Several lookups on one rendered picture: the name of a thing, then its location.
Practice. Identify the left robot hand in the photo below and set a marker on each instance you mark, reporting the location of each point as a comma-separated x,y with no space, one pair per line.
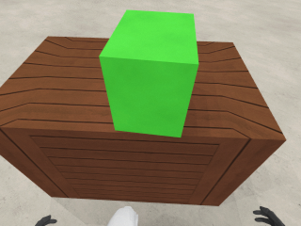
45,221

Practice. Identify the robot left thigh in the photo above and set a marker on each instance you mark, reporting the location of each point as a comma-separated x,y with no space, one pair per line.
124,217

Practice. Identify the right robot hand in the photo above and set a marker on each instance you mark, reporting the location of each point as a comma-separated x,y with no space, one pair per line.
270,219

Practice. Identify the carton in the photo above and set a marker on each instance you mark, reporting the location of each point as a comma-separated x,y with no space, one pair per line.
149,66

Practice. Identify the pedestal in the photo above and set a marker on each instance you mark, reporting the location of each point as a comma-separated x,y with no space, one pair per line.
56,128

